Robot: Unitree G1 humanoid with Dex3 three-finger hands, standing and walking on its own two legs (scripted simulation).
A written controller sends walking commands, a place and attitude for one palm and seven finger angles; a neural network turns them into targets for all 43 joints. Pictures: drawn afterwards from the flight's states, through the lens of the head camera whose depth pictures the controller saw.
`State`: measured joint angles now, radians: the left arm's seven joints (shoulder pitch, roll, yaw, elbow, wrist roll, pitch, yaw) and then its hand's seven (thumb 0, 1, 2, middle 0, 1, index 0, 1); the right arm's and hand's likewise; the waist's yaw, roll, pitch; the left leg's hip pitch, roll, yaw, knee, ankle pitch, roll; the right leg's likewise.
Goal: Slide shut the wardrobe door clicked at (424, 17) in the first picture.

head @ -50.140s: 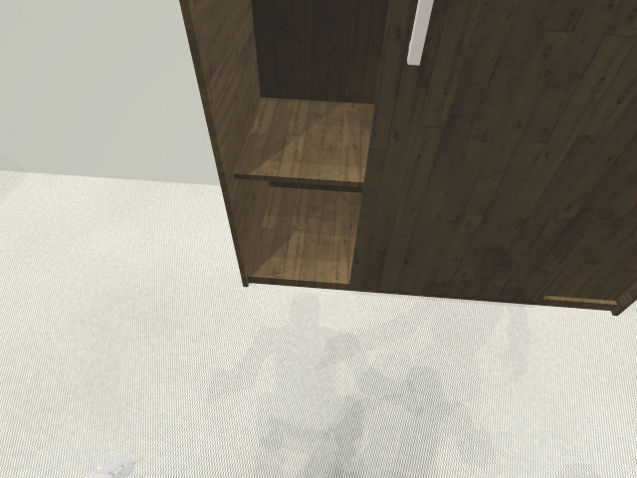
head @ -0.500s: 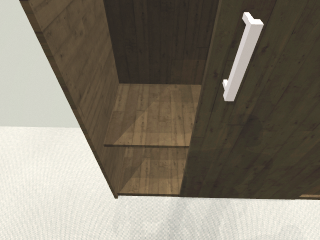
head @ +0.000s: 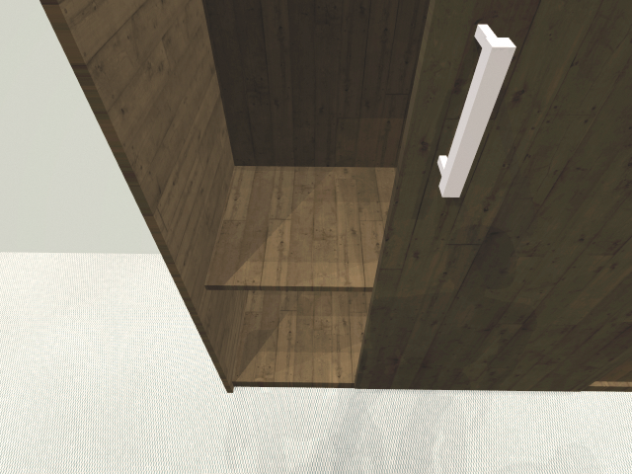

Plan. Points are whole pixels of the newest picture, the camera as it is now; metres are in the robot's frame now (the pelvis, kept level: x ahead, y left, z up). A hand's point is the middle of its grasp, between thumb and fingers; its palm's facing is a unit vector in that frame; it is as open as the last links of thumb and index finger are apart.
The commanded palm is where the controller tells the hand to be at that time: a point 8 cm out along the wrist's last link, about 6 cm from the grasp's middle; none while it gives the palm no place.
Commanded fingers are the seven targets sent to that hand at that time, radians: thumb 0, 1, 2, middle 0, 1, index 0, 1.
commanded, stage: look again from close up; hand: right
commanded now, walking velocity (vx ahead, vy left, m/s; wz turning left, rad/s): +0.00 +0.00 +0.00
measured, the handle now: (465, 118) +0.46 -0.15 +0.24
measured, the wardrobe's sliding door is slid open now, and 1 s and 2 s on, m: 0.38 0.38 0.38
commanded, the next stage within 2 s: raise the hand with hooked fingers in 0.26 s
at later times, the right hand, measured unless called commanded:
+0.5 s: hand out of the picture +0.08 -0.20 -0.10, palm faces +0.14 +0.96 -0.25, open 7.3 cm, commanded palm +0.10 -0.22 -0.04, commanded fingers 0.00 -0.71 -0.82 0.21 0.42 0.21 0.42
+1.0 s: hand (519, 467) +0.14 -0.19 +0.05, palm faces +0.09 +0.99 -0.11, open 9.9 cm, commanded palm +0.12 -0.24 +0.06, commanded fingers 0.00 -0.13 -0.57 0.25 0.80 0.25 0.80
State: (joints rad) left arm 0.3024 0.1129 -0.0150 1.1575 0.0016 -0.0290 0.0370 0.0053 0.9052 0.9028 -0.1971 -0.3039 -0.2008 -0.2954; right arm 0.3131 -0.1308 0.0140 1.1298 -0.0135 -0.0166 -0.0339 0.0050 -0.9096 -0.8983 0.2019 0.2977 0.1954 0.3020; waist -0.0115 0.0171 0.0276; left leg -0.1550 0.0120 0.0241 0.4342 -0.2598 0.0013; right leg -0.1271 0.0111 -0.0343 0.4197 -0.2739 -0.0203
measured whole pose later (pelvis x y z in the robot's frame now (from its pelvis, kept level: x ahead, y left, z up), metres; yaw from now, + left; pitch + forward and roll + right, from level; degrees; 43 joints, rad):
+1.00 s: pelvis -0.05 +0.04 -0.05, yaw -4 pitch +4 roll +2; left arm 0.22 0.23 -0.04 0.62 -0.03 -0.35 0.07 0.01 0.90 0.90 -0.20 -0.30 -0.20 -0.30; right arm 0.37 -0.28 -0.22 -0.12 0.31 -0.29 0.32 0.01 -0.35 -0.66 0.24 0.65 0.23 0.65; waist -0.06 -0.05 -0.02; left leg -0.53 -0.01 0.14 0.86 -0.41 0.06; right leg -0.56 -0.02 0.08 0.90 -0.42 0.03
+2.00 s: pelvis -0.05 +0.01 +0.00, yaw -3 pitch -5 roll +1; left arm 0.16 0.28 -0.11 0.66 -0.09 -0.21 0.08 0.02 0.90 0.90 -0.20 -0.30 -0.21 -0.30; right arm -0.28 -0.58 -0.50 -0.02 0.35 0.42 0.48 -0.01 0.50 -0.30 0.31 1.20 0.30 1.20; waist -0.09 -0.07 -0.02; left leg -0.14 -0.01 0.09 0.41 -0.19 0.03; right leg -0.17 -0.01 0.03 0.47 -0.22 0.00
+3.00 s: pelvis -0.04 +0.02 +0.00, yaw -2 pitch -3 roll +1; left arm 0.16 0.27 -0.09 0.66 -0.09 -0.19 0.08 0.02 0.90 0.90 -0.20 -0.30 -0.20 -0.30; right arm -0.39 -0.52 -0.41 0.07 0.31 0.45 0.41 -0.01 0.50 -0.30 0.31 1.20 0.30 1.20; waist -0.06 -0.07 -0.04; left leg -0.17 -0.01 0.07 0.42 -0.21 0.03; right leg -0.18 -0.01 0.02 0.46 -0.23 0.00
